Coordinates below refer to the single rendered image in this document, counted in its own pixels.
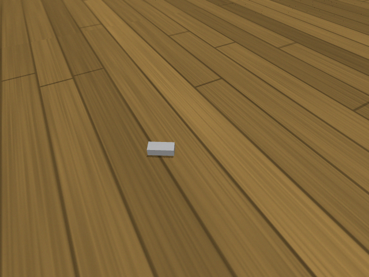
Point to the carton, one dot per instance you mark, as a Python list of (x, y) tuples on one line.
[(161, 148)]

